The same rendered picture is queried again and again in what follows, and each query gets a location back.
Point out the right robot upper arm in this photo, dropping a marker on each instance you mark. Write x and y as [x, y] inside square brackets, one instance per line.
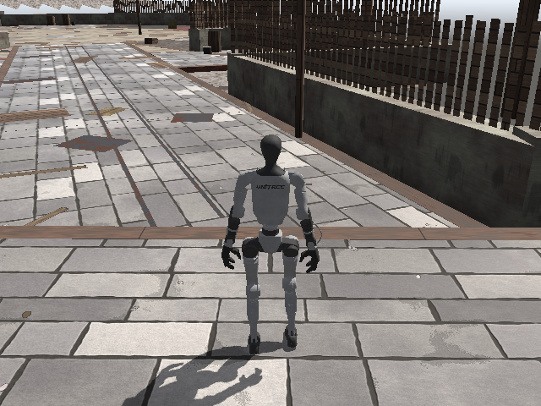
[297, 180]

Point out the left robot forearm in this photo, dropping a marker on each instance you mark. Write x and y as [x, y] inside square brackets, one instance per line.
[232, 230]

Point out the robot right hand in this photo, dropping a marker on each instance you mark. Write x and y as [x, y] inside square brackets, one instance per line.
[314, 260]

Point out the right robot forearm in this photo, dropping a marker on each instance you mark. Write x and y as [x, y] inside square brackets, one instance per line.
[308, 232]

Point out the left robot thigh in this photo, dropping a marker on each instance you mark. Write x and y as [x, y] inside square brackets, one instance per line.
[250, 249]

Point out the left robot upper arm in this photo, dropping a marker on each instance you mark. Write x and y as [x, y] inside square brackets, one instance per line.
[244, 179]

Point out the robot left hand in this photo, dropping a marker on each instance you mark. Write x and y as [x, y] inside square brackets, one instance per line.
[226, 257]

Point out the robot right shin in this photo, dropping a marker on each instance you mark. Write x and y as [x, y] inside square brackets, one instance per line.
[291, 307]

